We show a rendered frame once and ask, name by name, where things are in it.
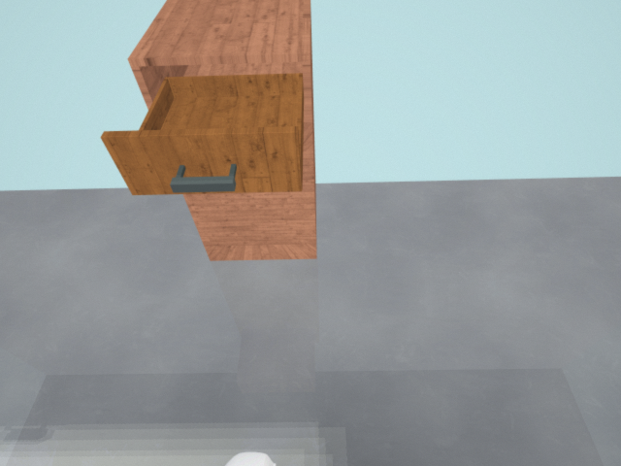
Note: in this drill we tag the cabinet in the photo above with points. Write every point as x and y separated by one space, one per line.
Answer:
190 38

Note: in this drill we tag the handle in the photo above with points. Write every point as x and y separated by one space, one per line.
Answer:
203 184

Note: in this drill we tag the drawer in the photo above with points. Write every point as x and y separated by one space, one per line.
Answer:
207 123

